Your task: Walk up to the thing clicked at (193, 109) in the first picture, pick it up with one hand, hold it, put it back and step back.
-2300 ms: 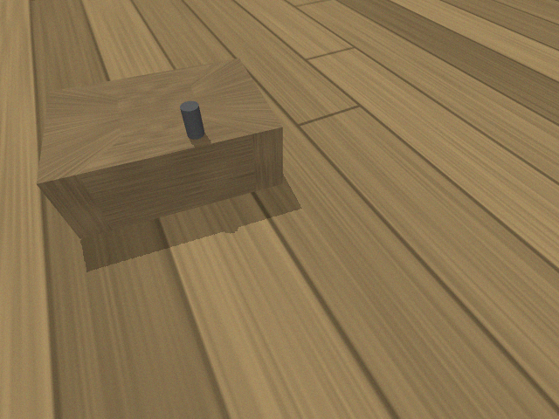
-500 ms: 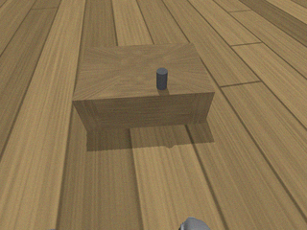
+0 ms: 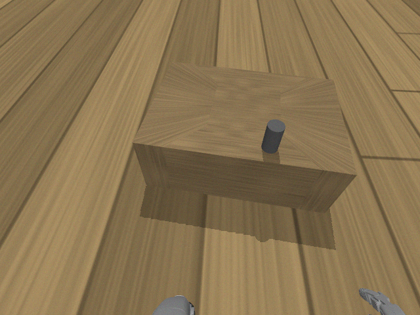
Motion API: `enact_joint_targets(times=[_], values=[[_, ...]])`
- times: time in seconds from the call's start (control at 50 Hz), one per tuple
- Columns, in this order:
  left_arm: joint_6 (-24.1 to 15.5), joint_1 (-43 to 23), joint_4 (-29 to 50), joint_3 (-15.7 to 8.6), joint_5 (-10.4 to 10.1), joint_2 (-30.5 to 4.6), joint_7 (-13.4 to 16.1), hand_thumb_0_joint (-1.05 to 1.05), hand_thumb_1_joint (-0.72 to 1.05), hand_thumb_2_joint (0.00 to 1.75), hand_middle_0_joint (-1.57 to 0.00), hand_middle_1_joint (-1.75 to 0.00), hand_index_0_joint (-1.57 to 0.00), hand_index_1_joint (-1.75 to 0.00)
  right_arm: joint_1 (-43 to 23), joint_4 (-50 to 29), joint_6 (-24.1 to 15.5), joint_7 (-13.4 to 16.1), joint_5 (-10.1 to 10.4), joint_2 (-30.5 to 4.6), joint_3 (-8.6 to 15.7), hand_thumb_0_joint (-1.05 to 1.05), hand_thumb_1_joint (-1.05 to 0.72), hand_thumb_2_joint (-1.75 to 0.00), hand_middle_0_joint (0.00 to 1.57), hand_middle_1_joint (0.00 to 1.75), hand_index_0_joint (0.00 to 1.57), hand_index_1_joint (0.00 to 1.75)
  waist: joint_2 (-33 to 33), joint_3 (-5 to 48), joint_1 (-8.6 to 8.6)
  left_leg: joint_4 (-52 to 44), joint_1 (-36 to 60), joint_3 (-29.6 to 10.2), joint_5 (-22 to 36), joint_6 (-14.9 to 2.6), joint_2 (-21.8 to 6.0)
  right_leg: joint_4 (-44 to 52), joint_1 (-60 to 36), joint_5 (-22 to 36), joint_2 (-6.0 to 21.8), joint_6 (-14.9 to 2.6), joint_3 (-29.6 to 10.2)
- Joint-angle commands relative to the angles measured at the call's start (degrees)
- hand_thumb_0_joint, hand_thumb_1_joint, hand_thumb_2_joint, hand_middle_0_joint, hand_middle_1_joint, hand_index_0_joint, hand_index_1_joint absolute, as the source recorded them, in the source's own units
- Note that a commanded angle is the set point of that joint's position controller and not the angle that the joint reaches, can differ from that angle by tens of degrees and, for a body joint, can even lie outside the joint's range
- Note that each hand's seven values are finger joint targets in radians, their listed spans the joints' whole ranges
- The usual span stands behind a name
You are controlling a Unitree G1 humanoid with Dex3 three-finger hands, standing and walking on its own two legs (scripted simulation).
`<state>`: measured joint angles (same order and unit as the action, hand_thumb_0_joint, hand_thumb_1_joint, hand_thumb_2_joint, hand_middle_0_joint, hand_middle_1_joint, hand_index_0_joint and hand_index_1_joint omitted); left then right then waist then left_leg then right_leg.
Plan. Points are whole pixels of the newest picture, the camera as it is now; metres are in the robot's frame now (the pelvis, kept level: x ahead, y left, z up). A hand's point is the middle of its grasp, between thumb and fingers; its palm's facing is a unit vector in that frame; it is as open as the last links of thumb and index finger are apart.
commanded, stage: walk up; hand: right
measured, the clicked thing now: (272, 137) +0.85 -0.18 -0.33
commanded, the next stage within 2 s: none
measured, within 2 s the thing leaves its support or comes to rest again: neither
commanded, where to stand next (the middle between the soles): +0.46 -0.01 m, yaw -2 degrees
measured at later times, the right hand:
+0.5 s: hand (365, 292) +0.22 -0.31 -0.15, palm faces -0.05 +0.94 -0.35, open 7.4 cm
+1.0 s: hand (329, 192) +0.44 -0.26 -0.10, palm faces -0.05 +0.91 -0.40, open 7.3 cm
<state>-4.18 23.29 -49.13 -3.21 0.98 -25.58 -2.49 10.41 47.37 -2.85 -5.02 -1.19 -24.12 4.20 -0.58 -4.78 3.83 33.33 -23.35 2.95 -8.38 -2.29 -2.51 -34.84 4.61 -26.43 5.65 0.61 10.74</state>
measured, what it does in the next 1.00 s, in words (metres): walks ahead: right foot, then left foot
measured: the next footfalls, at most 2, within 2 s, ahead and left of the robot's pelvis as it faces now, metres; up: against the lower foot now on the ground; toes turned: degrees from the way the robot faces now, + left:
right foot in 0.40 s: +0.29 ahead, -0.15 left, +0.00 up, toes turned -5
left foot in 0.84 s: +0.43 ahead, +0.12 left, +0.00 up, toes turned +2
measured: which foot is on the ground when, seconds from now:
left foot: down 0.00-0.44, up 0.46-0.82, down 0.84-1.00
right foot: down 0.00-0.02, up 0.04-0.38, down 0.40-0.86, up 0.88-1.00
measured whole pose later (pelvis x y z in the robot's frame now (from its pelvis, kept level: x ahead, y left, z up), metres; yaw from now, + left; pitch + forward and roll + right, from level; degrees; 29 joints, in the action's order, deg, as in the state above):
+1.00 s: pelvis +0.34 +0.00 +0.01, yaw +1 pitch -3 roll -1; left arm -2.5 19.6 -50.8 -1.7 -0.1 -25.2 -1.4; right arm 13.5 47.1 -4.3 -2.4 -0.3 -21.6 2.4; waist -3.1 -5.6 0.8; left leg 33.1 -16.9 5.5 -13.0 -2.1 -2.2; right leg -60.5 23.0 -24.3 2.1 -2.3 -0.5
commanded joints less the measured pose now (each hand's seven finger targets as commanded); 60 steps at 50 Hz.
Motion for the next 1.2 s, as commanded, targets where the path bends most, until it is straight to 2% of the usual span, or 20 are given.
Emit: enact_joint_targets(times=[0.0,0.04,0.12,0.2,0.3,0.36,0.38,0.4,0.42,0.44,0.54,0.74,0.8,0.82,0.84,0.86,0.96,1.1,1.14,1.18], values=[[-0.7,1.1,6.3,-2.6,-1.4,-9.8,1.5,0.0,0.9,0.9,-0.2,-0.3,-0.2,-0.3,15.1,-3.3,-1.9,2.6,0.6,-21.3,6.9,0.0,-0.9,-0.9,0.2,0.3,0.2,0.3,16.3,14.0,-9.39,-17.0,34.2,-45.1,-18.1,-14.76,-21.9,-35.0,35.3,-4.7,-5.5,-3.77,-7.0],[-0.3,-1.4,4.6,-2.5,-0.8,-12.8,1.5,0.0,0.9,0.9,-0.2,-0.3,-0.2,-0.3,9.3,-4.2,-1.8,3.2,2.5,-17.7,5.7,0.0,-0.9,-0.9,0.2,0.3,0.2,0.3,4.5,6.9,-6.59,-16.0,23.2,-31.3,-11.5,-13.05,-18.3,-37.1,33.8,1.3,0.4,-4.14,-14.4],[0.3,2.8,1.0,-2.9,-0.8,-10.3,0.2,0.0,0.9,0.9,-0.2,-0.3,-0.2,-0.3,5.2,-4.5,-3.0,3.2,1.5,-13.6,3.3,0.0,-0.9,-0.9,0.2,0.3,0.2,0.3,8.6,1.7,-3.06,-16.9,8.1,-12.8,1.3,-9.42,-10.9,-25.6,23.4,7.4,2.4,-2.0,-11.7],[0.5,-3.4,2.9,-3.2,0.0,-9.8,-1.0,0.0,0.9,0.9,-0.2,-0.3,-0.2,-0.3,6.8,-4.9,-3.3,3.1,1.0,-15.3,3.9,0.0,-0.9,-0.9,0.2,0.3,0.2,0.3,10.2,-0.2,-4.82,-19.4,8.1,-13.0,-9.6,-11.89,-11.5,-14.6,25.4,8.8,2.7,-0.84,-9.9],[-0.5,-6.9,3.2,-3.7,0.0,-9.1,-1.4,0.0,0.9,0.9,-0.2,-0.3,-0.2,-0.3,6.5,-5.4,-2.9,2.8,1.0,-15.2,3.6,0.0,-0.9,-0.9,0.2,0.3,0.2,0.3,8.8,0.9,-4.62,-16.2,6.3,-11.2,-11.0,-9.96,-10.8,-3.6,17.4,13.8,-0.3,-1.74,-7.5],[-1.3,-1.2,1.0,-4.4,0.3,-9.9,-0.7,0.0,0.9,0.9,-0.2,-0.3,-0.2,-0.3,4.6,-6.1,-2.1,2.9,0.9,-13.5,2.8,0.0,-0.9,-0.9,0.2,0.3,0.2,0.3,4.4,3.4,-0.42,-5.3,1.2,-8.3,-10.2,-6.91,-8.7,1.9,3.4,14.8,-3.4,-2.43,-6.1],[-1.8,2.9,0.1,-5.3,0.4,-11.9,-0.1,0.0,0.9,0.9,-0.2,-0.3,-0.2,-0.3,6.1,-6.1,-2.0,3.0,0.7,-10.8,1.7,0.0,-0.9,-0.9,0.2,0.3,0.2,0.3,-2.3,6.0,1.79,6.1,-2.7,-4.8,-6.6,-5.35,-5.3,6.1,-5.1,9.7,-3.1,-3.63,-8.5],[-2.4,7.4,0.1,-6.7,0.9,-16.8,0.7,0.0,0.9,0.9,-0.2,-0.3,-0.2,-0.3,8.7,-7.0,-2.3,3.0,1.1,-6.2,0.2,0.0,-0.9,-0.9,0.2,0.3,0.2,0.3,-17.1,8.9,2.93,25.7,-10.9,0.4,-12.5,-2.02,1.1,15.5,-11.3,-0.3,11.1,-7.64,-30.4],[-2.4,6.2,0.8,-6.7,-0.2,-19.5,0.7,0.0,0.9,0.9,-0.2,-0.3,-0.2,-0.3,7.7,-6.4,-1.8,3.6,0.9,-9.6,1.0,0.0,-0.9,-0.9,0.2,0.3,0.2,0.3,-14.8,6.9,2.62,31.5,-18.4,-1.4,-22.0,-0.33,4.2,21.4,-10.5,-2.0,20.0,-13.73,-47.4],[-2.2,2.2,2.1,-6.1,-0.7,-18.4,0.7,0.0,0.9,0.9,-0.2,-0.3,-0.2,-0.3,6.2,-5.0,-1.3,4.1,0.5,-12.8,1.9,0.0,-0.9,-0.9,0.2,0.3,0.2,0.3,-7.5,3.2,0.85,34.5,-18.0,-6.3,-20.9,-0.12,0.1,20.8,-3.6,-2.3,21.4,-16.67,-46.3],[-2.2,-3.9,3.6,-4.3,-0.8,-13.7,1.0,0.0,0.9,0.9,-0.2,-0.3,-0.2,-0.3,10.9,-0.3,-0.5,2.4,0.7,-11.5,2.2,0.0,-0.9,-0.9,0.2,0.3,0.2,0.3,-8.5,1.4,-3.12,23.9,-8.6,-4.7,-9.9,1.16,-2.7,20.0,6.6,10.0,9.7,-12.6,-21.5],[-1.6,-2.0,5.2,-4.2,-0.5,-14.5,0.5,0.0,0.9,0.9,-0.2,-0.3,-0.2,-0.3,0.9,-3.0,-1.3,1.0,0.0,-9.0,2.5,0.0,-0.9,-0.9,0.2,0.3,0.2,0.3,-6.2,0.7,-0.95,1.6,0.6,1.0,-4.5,1.49,-0.8,16.7,8.3,10.6,9.3,-12.14,-15.9],[-1.1,-4.1,5.9,-2.7,-0.6,-12.5,0.9,0.0,0.9,0.9,-0.2,-0.3,-0.2,-0.3,8.0,-0.5,-1.9,2.0,-0.2,-10.3,3.2,0.0,-0.9,-0.9,0.2,0.3,0.2,0.3,-1.1,3.8,-5.93,-3.2,15.9,1.3,-4.2,0.19,1.2,4.2,14.7,18.3,7.0,-9.21,-11.7],[-1.0,-2.0,6.2,-1.5,-0.6,-9.5,1.0,0.0,0.9,0.9,-0.2,-0.3,-0.2,-0.3,13.3,0.5,-2.3,2.6,-0.5,-13.7,4.3,0.0,-0.9,-0.9,0.2,0.3,0.2,0.3,8.7,8.1,-8.24,-9.3,24.5,-7.0,-11.0,-2.47,-3.6,-11.4,18.5,20.9,2.8,-6.79,-7.9],[-0.8,-0.6,6.4,-0.6,-1.4,-5.6,0.9,0.0,0.9,0.9,-0.2,-0.3,-0.2,-0.3,15.6,-0.6,-2.6,3.2,-0.8,-18.7,5.5,0.0,-0.9,-0.9,0.2,0.3,0.2,0.3,19.6,8.4,-8.55,-16.8,30.5,-32.4,-17.7,-6.79,-17.6,-23.8,32.8,0.9,-6.4,-2.66,-6.7],[-0.1,-0.4,4.4,-2.2,-0.9,-11.4,2.0,0.0,0.9,0.9,-0.2,-0.3,-0.2,-0.3,14.3,-1.2,-2.2,3.1,1.0,-20.1,5.9,0.0,-0.9,-0.9,0.2,0.3,0.2,0.3,13.6,7.5,-8.25,-17.9,26.8,-37.6,-17.5,-12.77,-22.6,-29.8,33.1,-5.7,-4.2,-3.5,-11.4],[0.6,2.1,0.4,-2.0,-1.2,-10.3,1.7,0.0,0.9,0.9,-0.2,-0.3,-0.2,-0.3,6.0,-3.1,-2.2,4.1,1.2,-13.3,2.9,0.0,-0.9,-0.9,0.2,0.3,0.2,0.3,9.6,2.2,-3.59,-14.9,12.5,-12.2,7.0,-9.51,-13.6,-25.4,24.8,4.4,-0.8,-2.31,-13.6],[1.3,-2.8,-0.8,-1.5,-1.1,-6.6,2.8,0.0,0.9,0.9,-0.2,-0.3,-0.2,-0.3,2.4,-3.1,-0.5,5.0,0.8,-12.1,1.4,0.0,-0.9,-0.9,0.2,0.3,0.2,0.3,10.6,4.9,-3.62,-4.9,7.6,-4.7,27.4,-9.66,-12.4,-8.8,14.1,11.5,-2.9,-1.08,-8.0],[1.2,-1.5,-2.2,-1.8,-1.1,-7.1,3.1,0.0,0.9,0.9,-0.2,-0.3,-0.2,-0.3,-0.1,-3.2,0.3,5.0,1.6,-12.0,1.2,0.0,-0.9,-0.9,0.2,0.3,0.2,0.3,9.1,6.9,-1.9,-1.0,5.6,-4.4,19.7,-8.23,-11.6,-2.8,8.3,16.4,-4.1,-1.65,-7.2],[0.6,-2.7,-2.6,-2.3,-0.5,-9.7,3.4,0.0,0.9,0.9,-0.2,-0.3,-0.2,-0.3,-0.5,-2.6,1.3,5.0,2.3,-8.2,-0.1,0.0,-0.9,-0.9,0.2,0.3,0.2,0.3,1.9,7.6,-1.05,5.2,1.5,-3.2,1.9,-3.13,-8.0,5.6,3.3,24.3,-1.1,-3.45,-13.2]])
